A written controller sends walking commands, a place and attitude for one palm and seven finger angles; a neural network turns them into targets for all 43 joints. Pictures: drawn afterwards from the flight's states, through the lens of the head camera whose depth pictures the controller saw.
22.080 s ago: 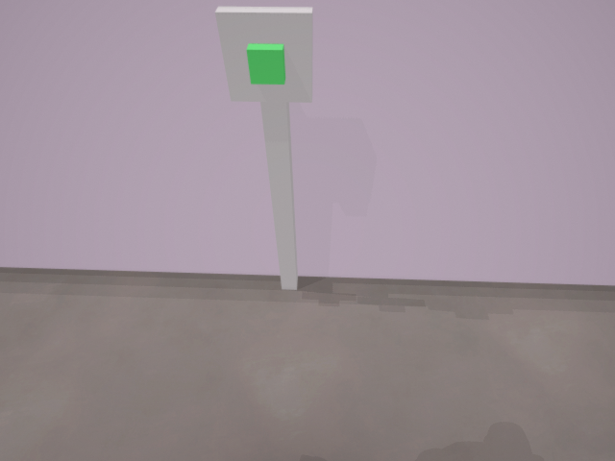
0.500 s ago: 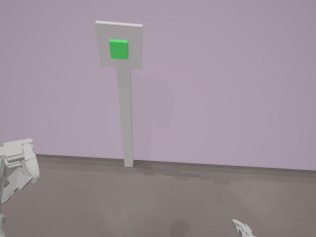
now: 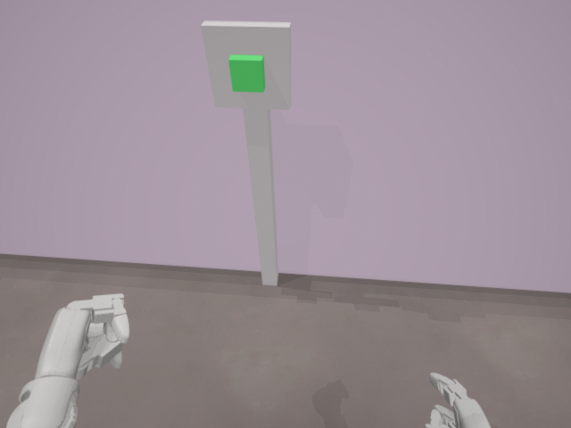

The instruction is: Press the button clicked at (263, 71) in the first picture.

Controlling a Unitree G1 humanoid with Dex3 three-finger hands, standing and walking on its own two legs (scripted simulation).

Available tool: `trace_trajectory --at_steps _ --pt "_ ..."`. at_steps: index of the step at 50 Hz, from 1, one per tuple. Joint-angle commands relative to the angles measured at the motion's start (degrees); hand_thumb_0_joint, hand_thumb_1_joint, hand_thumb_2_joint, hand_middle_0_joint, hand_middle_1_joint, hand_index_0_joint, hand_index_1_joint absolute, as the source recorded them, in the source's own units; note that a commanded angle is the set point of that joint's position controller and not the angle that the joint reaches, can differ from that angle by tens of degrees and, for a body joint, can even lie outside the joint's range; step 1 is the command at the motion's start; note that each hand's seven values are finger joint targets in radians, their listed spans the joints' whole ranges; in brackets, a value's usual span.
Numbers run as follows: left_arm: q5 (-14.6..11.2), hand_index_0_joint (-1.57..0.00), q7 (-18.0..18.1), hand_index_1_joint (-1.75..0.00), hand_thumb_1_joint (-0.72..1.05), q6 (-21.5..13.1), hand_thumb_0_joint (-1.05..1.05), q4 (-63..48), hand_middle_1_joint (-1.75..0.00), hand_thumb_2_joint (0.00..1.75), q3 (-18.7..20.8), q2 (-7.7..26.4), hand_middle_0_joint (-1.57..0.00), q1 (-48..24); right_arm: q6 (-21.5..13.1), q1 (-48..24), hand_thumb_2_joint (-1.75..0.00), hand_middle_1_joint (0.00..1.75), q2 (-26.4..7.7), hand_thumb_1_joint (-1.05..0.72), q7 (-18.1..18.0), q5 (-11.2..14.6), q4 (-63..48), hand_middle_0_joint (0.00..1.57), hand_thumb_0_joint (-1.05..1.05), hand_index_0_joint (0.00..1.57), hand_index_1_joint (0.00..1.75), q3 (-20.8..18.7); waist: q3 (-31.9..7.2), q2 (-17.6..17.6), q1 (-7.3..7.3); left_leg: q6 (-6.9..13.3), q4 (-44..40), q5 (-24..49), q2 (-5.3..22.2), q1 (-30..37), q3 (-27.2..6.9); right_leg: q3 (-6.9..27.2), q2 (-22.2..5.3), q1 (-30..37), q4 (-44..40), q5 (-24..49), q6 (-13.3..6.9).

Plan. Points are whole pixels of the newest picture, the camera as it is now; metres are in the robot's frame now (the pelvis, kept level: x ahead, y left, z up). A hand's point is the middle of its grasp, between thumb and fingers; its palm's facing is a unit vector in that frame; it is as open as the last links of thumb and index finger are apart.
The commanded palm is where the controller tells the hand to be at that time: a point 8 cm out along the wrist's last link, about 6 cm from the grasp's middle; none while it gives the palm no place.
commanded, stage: let the arm hang, fingers relaxed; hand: left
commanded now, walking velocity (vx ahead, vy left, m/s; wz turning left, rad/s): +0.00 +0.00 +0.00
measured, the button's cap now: (248, 73) +0.77 +0.14 +0.15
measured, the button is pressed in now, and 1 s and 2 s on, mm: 0 0 0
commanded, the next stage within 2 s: stand and wait in 1.00 s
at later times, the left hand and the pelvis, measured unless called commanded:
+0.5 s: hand out of the picture -0.05 +0.20 -0.16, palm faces -0.01 -0.97 -0.26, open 5.7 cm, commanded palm none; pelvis +0.00 -0.01 +0.01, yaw -1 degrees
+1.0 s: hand out of the picture +0.05 +0.17 -0.16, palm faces -0.02 -0.98 -0.21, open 7.3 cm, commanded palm none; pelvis +0.00 -0.01 +0.01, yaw -1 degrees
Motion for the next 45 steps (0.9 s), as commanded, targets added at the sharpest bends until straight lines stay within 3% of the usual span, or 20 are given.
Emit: trace_trajectory --at_steps 1,2,4,7,10,15,18,25,35,45 --pt "0.47 -1.08 -1.76 -1.26 0.9 5.01 0.0 21.7 -1.26 0.9 -3.66 1.79 -1.08 -2.09 1.45 0.17 -0.9 0.3 -8.65 -0.9 -0.33 -0.32 -2.14 0.2 0.0 0.2 0.3 -2.91 -2.25 -10.6 -0.77 1.94 -6.2 16.63 8.19 -2.49 -9.75 4.82 -2.77 5.85 -1.76 6.16 -2.28" --pt "0.37 -1.04 -1.73 -1.22 0.9 5.11 0.0 25.75 -1.22 0.9 -3.97 2.53 -1.04 -3.17 2.03 -0.23 -0.9 0.3 -8.75 -0.9 -0.43 -0.49 -1.06 0.2 0.0 0.2 0.3 -2.83 -1.47 -9.58 -0.56 1.51 -6.17 15.14 6.94 -1.8 -8.56 6.2 -3.76 5.92 -3.34 7.83 -2.86" --pt "0.09 -0.97 -1.59 -1.14 0.9 5.23 0.0 33.64 -1.14 0.9 -4.89 3.47 -0.97 -5.6 3.18 -0.5 -0.9 0.3 -7.99 -0.9 -0.46 -0.63 1.19 0.2 0.0 0.2 0.3 -2.38 -0.7 -4.37 -0.79 0.76 -7.35 9.79 5.56 0.52 -7.01 8.25 -4.8 4.92 -6.41 5.1 -3.57" --pt "-0.46 -0.86 -1.47 -1.02 0.9 5.37 0.0 43.55 -1.02 0.9 -6.52 2.5 -0.86 -6.5 4.17 0.55 -0.9 0.3 -5.93 -0.9 -0.49 -0.63 4.93 0.2 0.0 0.2 0.3 -1.31 0.57 3.14 -0.62 0.57 -11.53 3.58 6.25 0.43 -7.32 7.82 -3.94 6.12 -9.05 -0.63 -2.93" --pt "-0.93 -0.75 -1.39 -0.9 0.9 5.04 0.0 51.14 -0.9 0.9 -7.17 1.58 -0.75 -5.2 4.61 2.78 -0.9 0.3 -4.73 -0.9 -0.86 -0.49 8.52 0.2 0.0 0.2 0.3 -1.03 0.81 5.17 -0.62 0.3 -13.08 0.08 6.14 2.05 -6.75 7.97 -4.05 6.37 -11.59 -2.41 -3.22" --pt "-1.07 -0.57 -1.28 -0.7 0.9 4.78 0.0 58.07 -0.7 0.9 -7.15 0.63 -0.57 -4.2 5.02 7.41 -0.9 0.3 -3.71 -0.9 -1.3 -0.32 13.07 0.2 0.0 0.2 0.3 -1.37 2.02 3.09 -1.0 0.52 -13.6 -1.42 6.43 3.51 -6.5 7.49 -4.31 5.92 -14.13 -3.81 -3.68" --pt "-1.15 -0.46 -1.1 -0.58 0.9 4.78 0.0 60.71 -0.58 0.9 -7.51 0.39 -0.46 -3.93 5.17 9.86 -0.9 0.3 -3.6 -0.9 -1.47 -0.14 15.25 0.2 0.0 0.2 0.3 -1.5 3.83 -0.72 -1.2 0.72 -13.78 -0.94 6.68 3.69 -6.44 6.88 -4.32 5.29 -14.67 -4.28 -3.62" --pt "-1.24 -0.2 -0.65 -0.3 0.9 4.86 0.0 64.14 -0.3 0.9 -7.67 -0.65 -0.2 -2.94 5.15 12.2 -0.9 0.3 -2.31 -0.9 -1.74 -0.13 18.38 0.2 0.0 0.2 0.3 -1.47 6.08 -1.93 -1.12 0.82 -14.88 -1.13 6.92 3.8 -6.19 6.43 -4.17 4.51 -14.53 -4.81 -3.51" --pt "-1.09 -0.2 -0.36 -0.3 0.9 4.64 0.0 63.77 -0.3 0.9 -7.07 -1.48 -0.2 -4.58 4.89 11.85 -0.9 0.3 -0.78 -0.9 -1.71 -0.33 19.17 0.2 0.0 0.2 0.3 -1.7 7.44 -2.13 -1.0 0.63 -14.93 0.15 6.3 3.28 -5.63 6.97 -4.25 4.49 -14.65 -4.62 -3.42" --pt "-1.08 -0.2 -0.42 -0.3 0.9 4.14 0.0 62.99 -0.3 0.9 -6.62 -1.18 -0.2 -7.04 4.52 9.6 -0.9 0.3 -1.39 -0.9 -1.79 -0.35 19.09 0.2 0.0 0.2 0.3 -1.91 6.27 -0.92 -1.13 0.12 -14.87 4.38 6.62 5.16 -5.09 7.47 -4.55 5.98 -15.27 -0.85 -3.31"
